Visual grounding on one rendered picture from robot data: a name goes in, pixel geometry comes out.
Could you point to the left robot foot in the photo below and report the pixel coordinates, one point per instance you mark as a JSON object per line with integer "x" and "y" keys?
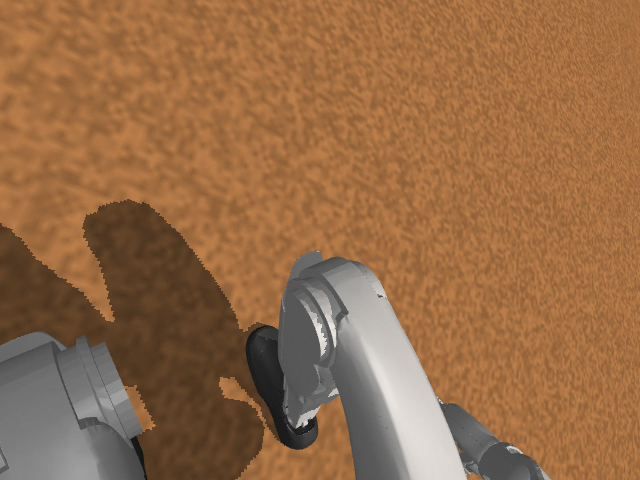
{"x": 139, "y": 452}

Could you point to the right robot foot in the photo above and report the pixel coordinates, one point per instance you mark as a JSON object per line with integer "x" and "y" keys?
{"x": 268, "y": 377}

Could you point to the right robot hand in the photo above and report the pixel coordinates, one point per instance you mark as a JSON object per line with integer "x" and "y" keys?
{"x": 470, "y": 436}

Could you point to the right robot arm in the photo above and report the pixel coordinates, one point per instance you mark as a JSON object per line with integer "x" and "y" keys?
{"x": 504, "y": 461}

